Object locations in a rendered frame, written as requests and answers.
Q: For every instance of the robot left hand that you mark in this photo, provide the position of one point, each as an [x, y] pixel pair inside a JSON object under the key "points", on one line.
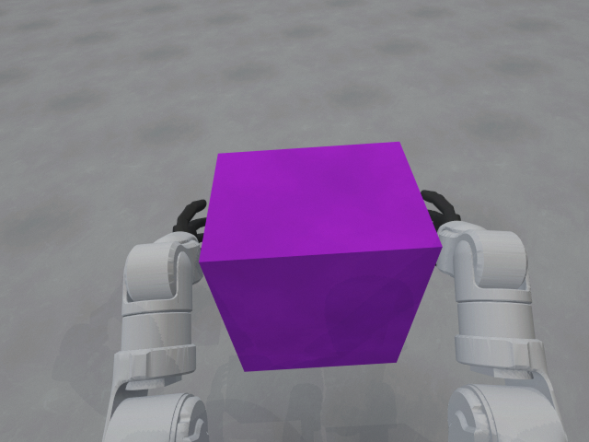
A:
{"points": [[184, 222]]}

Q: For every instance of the left robot forearm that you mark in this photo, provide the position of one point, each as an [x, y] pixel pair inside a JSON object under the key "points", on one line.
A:
{"points": [[156, 347]]}

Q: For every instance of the left robot upper arm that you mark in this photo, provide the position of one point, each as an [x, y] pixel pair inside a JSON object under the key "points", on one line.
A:
{"points": [[179, 417]]}

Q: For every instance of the right robot forearm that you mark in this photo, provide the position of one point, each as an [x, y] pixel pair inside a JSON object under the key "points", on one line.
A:
{"points": [[496, 328]]}

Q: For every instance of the robot right hand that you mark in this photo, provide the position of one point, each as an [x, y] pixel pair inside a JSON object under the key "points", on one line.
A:
{"points": [[447, 209]]}

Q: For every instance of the right robot upper arm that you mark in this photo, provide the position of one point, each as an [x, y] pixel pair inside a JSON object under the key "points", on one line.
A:
{"points": [[496, 413]]}

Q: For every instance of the carton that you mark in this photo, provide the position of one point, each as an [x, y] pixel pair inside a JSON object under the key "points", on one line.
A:
{"points": [[317, 256]]}

